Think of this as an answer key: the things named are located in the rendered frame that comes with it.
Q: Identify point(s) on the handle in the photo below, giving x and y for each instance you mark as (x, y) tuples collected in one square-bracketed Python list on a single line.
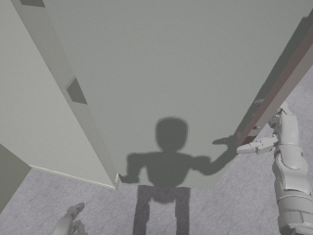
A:
[(295, 70)]

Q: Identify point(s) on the right robot forearm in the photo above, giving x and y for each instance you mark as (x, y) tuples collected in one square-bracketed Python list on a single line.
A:
[(293, 191)]

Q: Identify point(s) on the robot right hand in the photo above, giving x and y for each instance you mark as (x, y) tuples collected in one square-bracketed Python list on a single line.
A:
[(284, 123)]

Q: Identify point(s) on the fridge door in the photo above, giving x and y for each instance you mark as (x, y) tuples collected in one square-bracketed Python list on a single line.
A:
[(169, 83)]

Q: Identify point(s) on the robot left hand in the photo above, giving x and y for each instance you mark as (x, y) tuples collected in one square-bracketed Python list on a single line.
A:
[(66, 226)]

